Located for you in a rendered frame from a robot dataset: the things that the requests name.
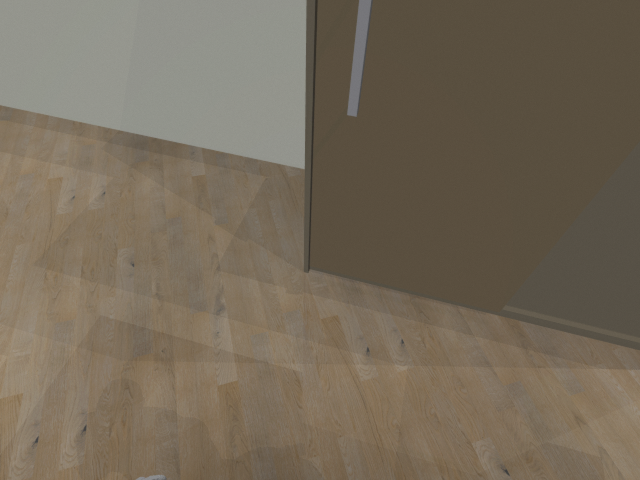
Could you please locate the handle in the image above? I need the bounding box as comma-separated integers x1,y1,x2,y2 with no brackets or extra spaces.
347,0,373,117

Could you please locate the wardrobe door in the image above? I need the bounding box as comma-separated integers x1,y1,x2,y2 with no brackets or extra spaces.
310,0,640,312
506,142,640,337

